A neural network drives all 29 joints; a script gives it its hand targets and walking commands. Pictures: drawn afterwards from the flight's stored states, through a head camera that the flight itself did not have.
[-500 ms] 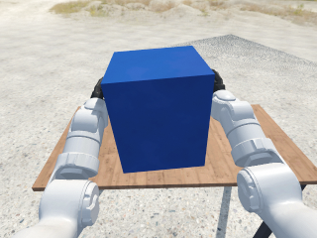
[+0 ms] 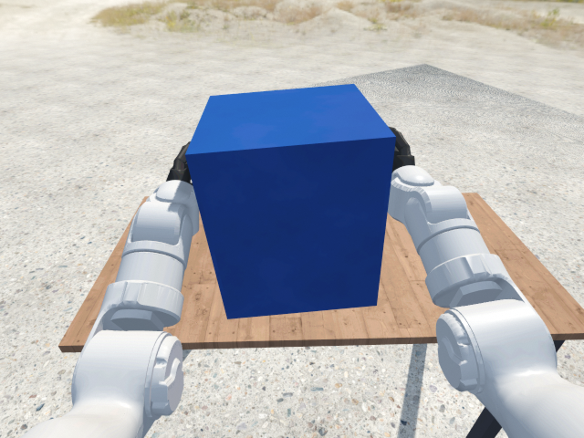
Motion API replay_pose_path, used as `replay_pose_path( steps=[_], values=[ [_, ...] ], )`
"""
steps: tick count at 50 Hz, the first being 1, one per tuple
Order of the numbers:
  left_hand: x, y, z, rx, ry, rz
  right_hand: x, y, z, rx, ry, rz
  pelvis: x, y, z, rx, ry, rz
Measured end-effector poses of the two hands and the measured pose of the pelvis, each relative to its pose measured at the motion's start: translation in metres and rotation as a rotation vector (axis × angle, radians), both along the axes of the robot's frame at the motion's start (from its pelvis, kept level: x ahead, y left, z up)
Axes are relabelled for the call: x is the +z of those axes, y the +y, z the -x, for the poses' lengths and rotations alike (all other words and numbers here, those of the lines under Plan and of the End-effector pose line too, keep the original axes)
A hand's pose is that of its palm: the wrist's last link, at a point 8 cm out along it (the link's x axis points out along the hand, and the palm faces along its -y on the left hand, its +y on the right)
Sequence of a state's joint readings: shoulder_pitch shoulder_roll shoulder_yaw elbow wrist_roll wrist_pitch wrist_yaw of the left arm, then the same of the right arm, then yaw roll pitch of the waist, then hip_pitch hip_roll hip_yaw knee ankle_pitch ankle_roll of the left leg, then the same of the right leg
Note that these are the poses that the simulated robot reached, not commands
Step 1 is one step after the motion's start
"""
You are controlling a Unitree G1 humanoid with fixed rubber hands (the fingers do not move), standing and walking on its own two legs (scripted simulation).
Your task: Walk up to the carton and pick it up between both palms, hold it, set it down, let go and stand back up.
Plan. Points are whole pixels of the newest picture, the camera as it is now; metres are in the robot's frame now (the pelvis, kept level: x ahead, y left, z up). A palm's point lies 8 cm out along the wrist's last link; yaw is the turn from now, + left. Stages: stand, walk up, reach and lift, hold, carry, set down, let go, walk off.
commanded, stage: hold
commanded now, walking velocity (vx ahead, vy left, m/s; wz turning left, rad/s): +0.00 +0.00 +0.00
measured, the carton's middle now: (292, 199) +0.39 +0.01 +0.21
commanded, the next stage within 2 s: none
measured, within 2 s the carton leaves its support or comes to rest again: neither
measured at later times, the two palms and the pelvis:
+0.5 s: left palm (181, 192) +0.38 +0.16 +0.23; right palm (400, 178) +0.39 -0.14 +0.25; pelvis +0.00 +0.00 +0.00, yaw +0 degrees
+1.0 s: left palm (180, 191) +0.38 +0.16 +0.23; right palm (400, 178) +0.39 -0.14 +0.25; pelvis +0.00 +0.00 +0.00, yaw +0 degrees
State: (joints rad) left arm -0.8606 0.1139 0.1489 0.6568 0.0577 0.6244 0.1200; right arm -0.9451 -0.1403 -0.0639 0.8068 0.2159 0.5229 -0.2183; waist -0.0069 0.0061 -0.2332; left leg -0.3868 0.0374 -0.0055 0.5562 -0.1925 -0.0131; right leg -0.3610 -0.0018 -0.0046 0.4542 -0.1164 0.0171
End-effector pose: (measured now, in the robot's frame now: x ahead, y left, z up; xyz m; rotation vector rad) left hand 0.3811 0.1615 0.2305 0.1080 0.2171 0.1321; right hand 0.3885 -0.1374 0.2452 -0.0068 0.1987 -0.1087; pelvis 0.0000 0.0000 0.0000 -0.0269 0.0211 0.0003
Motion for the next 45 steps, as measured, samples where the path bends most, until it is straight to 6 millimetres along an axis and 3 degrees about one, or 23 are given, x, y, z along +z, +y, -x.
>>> replay_pose_path(
  steps=[45],
  values=[
    [0.0012,-0.0004,0.0010,0.000,-0.002,-0.003,0.0009,-0.0004,0.0010,0.001,-0.002,-0.001,0.0002,-0.0005,0.0004,0.000,-0.005,-0.001]
  ],
)
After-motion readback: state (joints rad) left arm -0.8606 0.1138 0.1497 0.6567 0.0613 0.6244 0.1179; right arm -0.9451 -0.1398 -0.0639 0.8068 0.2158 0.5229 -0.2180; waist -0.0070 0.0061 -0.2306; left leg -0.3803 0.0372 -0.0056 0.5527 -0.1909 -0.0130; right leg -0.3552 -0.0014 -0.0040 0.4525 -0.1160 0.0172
